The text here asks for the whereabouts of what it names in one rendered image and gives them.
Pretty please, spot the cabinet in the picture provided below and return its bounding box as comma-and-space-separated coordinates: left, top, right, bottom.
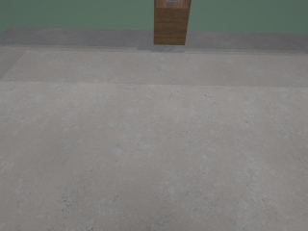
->
153, 0, 192, 45

